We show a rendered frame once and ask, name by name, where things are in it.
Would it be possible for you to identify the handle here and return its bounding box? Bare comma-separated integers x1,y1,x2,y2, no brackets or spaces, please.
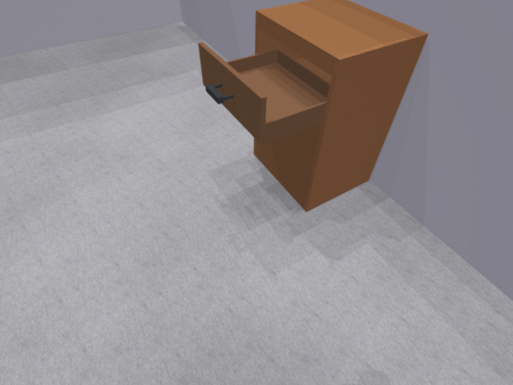
205,83,233,104

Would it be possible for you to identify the cabinet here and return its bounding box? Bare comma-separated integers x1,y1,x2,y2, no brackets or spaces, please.
253,0,428,212

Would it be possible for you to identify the drawer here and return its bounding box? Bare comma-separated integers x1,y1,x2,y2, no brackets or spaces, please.
198,42,330,144

